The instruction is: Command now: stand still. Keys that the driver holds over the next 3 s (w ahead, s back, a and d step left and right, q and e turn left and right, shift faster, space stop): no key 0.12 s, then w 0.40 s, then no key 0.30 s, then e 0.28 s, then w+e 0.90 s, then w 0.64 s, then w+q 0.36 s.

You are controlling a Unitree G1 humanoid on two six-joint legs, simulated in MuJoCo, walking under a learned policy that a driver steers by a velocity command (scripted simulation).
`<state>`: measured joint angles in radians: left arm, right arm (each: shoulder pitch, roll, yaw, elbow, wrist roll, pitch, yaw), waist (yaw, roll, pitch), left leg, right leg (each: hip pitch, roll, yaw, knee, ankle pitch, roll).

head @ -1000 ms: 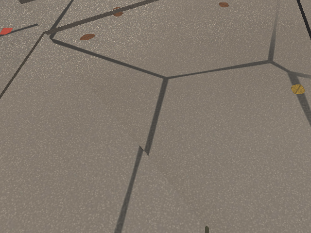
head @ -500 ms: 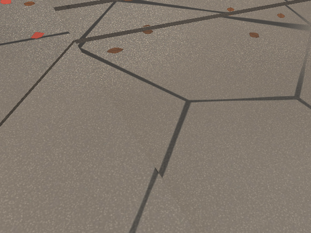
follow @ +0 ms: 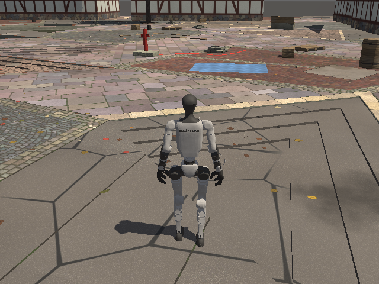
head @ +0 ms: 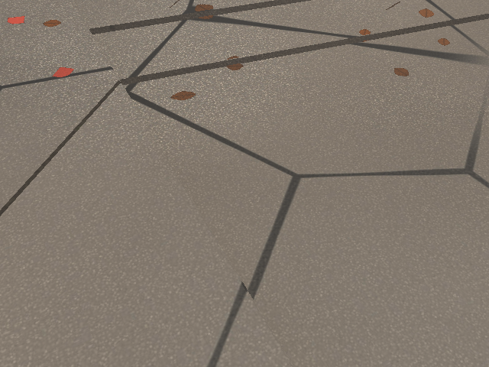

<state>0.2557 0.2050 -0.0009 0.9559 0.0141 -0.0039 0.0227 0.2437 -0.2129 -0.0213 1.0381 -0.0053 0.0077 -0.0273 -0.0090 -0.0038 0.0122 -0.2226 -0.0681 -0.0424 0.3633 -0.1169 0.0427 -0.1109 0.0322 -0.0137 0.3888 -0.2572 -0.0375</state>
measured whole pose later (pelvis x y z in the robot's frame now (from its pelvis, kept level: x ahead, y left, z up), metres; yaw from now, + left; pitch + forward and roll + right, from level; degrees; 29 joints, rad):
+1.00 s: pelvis +0.27 +0.05 -0.01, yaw -2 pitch -1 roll +1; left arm 0.20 0.19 0.02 0.99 0.01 -0.02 0.02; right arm 0.22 -0.19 -0.02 1.05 -0.02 -0.01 -0.04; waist 0.01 0.01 0.09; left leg -0.35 -0.05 0.01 1.09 -0.48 0.02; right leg -0.34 0.08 -0.04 0.47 -0.11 -0.11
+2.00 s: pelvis +0.47 -0.06 -0.01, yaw -37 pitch +1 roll +0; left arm 0.39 0.26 0.04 0.79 -0.01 -0.03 -0.01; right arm 0.18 -0.29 -0.07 0.77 -0.05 0.00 0.03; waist 0.02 0.04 0.03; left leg -0.67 0.11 -0.02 0.98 -0.16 -0.03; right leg -0.03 0.14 0.09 0.33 -0.31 -0.13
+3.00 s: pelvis +0.96 -0.42 -0.15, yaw -35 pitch +0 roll -1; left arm 0.27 0.23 0.05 0.95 0.02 -0.10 0.01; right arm 0.27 -0.26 -0.07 0.91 -0.03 -0.01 0.03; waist 0.00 0.05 0.04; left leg -0.56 0.07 -0.01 1.08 -0.26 0.06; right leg -0.13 0.03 -0.15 0.33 -0.20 -0.07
